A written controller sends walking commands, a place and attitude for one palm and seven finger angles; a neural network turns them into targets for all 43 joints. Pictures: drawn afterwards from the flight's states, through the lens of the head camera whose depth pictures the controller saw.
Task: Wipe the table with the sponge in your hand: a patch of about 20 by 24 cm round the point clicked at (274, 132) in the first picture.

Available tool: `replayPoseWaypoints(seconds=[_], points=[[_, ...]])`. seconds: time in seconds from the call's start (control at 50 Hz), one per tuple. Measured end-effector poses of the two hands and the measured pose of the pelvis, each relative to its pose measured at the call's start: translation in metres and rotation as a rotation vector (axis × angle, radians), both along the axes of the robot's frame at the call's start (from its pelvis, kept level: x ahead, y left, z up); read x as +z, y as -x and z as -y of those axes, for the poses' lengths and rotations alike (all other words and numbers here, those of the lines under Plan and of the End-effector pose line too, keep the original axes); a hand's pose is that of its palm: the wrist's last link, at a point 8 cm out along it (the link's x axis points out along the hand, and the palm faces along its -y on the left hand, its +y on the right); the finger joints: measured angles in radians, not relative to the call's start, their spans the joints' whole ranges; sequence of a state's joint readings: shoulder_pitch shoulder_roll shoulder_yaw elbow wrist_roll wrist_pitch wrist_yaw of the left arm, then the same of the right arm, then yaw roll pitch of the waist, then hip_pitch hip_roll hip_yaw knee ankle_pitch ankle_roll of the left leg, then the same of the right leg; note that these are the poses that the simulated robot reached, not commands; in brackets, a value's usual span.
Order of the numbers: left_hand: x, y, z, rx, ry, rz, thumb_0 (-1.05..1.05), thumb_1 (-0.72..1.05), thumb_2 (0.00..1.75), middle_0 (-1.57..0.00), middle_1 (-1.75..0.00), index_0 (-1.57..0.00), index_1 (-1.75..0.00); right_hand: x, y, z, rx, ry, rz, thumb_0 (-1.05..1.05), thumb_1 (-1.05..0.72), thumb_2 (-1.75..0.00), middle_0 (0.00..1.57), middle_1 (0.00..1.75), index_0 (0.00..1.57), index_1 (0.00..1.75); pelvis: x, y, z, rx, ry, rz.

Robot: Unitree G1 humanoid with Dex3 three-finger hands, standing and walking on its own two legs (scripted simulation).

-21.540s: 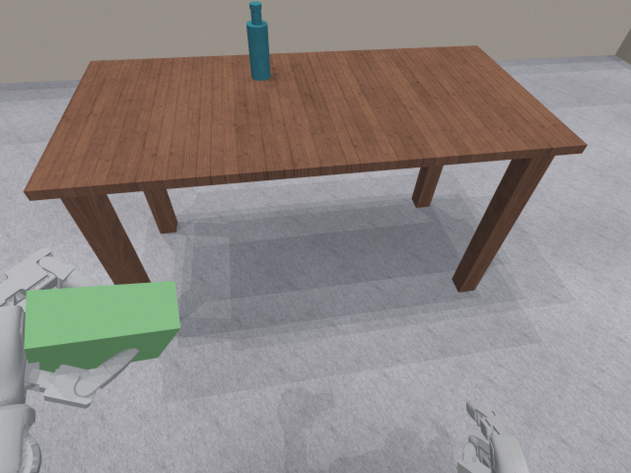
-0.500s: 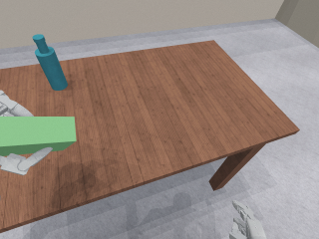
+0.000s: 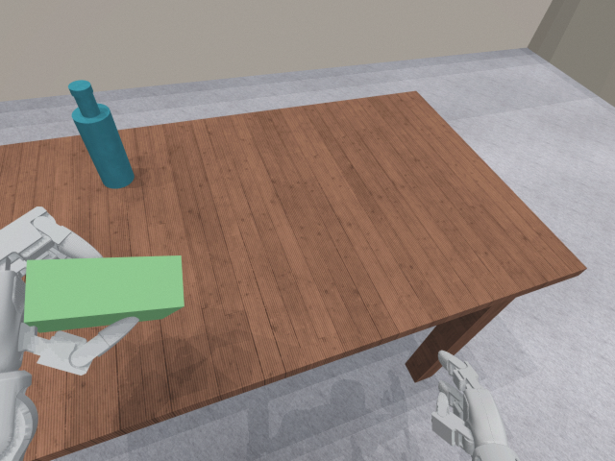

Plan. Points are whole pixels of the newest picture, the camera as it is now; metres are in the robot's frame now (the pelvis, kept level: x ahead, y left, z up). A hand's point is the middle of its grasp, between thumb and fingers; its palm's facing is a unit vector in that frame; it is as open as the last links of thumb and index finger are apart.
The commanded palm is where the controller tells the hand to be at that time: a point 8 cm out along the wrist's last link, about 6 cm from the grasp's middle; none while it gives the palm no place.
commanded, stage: come to a stop and stand still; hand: left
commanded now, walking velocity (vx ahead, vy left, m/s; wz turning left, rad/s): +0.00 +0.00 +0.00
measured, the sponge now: (129, 293) +0.24 +0.21 +0.14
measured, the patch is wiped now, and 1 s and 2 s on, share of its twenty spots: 0.00 0.00 0.00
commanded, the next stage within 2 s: look again from close up in 0.16 s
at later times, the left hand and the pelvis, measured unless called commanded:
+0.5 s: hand (70, 304) +0.21 +0.25 +0.16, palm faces +0.37 -0.85 -0.38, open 9.3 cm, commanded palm +0.15 +0.28 +0.18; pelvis -0.01 +0.00 +0.00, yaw +0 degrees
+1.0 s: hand (95, 310) +0.22 +0.23 +0.14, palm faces +0.27 -0.87 -0.42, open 9.3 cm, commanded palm +0.16 +0.28 +0.18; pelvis +0.00 +0.00 +0.00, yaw +0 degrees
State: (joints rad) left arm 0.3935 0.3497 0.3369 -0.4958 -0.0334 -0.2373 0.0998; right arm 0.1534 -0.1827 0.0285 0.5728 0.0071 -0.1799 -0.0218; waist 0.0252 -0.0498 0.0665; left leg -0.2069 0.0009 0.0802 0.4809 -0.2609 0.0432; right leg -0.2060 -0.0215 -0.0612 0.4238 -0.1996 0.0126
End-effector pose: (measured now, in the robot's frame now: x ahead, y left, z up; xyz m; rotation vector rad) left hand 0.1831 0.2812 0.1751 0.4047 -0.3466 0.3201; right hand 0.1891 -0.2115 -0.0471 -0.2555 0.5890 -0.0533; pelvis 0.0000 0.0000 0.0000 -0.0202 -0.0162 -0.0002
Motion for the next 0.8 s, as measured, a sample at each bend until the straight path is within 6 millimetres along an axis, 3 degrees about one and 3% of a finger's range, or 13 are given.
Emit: replayPoseWaypoints(seconds=[0.2, 0.4, 0.68, 0.74, 0.8], points=[[-0.011, 0.007, -0.016, 0.052, -0.017, -0.097, 0.0, -0.44, 1.05, -0.82, -1.41, -0.82, -1.4, -0.004, 0.013, 0.005, -0.031, 0.012, -0.05, 0.02, -0.9, -0.9, 0.21, 0.3, 0.2, 0.3, 0.002, 0.001, 0.0, 0.002, 0.002, -0.006], [-0.005, 0.012, -0.004, 0.033, -0.012, -0.07, 0.0, -0.44, 1.05, -0.82, -1.41, -0.82, -1.4, -0.016, 0.032, 0.009, -0.039, 0.011, -0.108, 0.02, -0.9, -0.9, 0.21, 0.3, 0.2, 0.3, 0.001, 0.007, 0.001, 0.005, 0.001, -0.001], [-0.012, 0.008, 0.0, 0.04, -0.011, -0.122, 0.0, -0.44, 1.05, -0.82, -1.41, -0.82, -1.41, -0.015, 0.034, 0.018, -0.061, 0.007, -0.099, 0.02, -0.9, -0.9, 0.21, 0.3, 0.2, 0.3, 0.002, 0.007, 0.006, -0.002, 0.0, -0.01], [0.008, -0.005, -0.018, 0.043, -0.169, -0.036, 0.0, -0.45, 1.05, -0.82, -1.4, -0.82, -1.4, -0.019, 0.034, 0.018, -0.005, 0.042, -0.124, 0.02, -0.9, -0.9, 0.2, 0.3, 0.2, 0.3, 0.0, 0.012, 0.011, 0.008, 0.003, -0.022], [0.012, -0.012, -0.033, 0.097, -0.122, 0.008, 0.0, -0.45, 1.05, -0.82, -1.41, -0.82, -1.4, -0.019, 0.035, 0.018, -0.01, 0.017, -0.118, 0.02, -0.9, -0.9, 0.2, 0.3, 0.2, 0.3, 0.0, 0.013, 0.01, -0.005, -0.001, -0.021]])
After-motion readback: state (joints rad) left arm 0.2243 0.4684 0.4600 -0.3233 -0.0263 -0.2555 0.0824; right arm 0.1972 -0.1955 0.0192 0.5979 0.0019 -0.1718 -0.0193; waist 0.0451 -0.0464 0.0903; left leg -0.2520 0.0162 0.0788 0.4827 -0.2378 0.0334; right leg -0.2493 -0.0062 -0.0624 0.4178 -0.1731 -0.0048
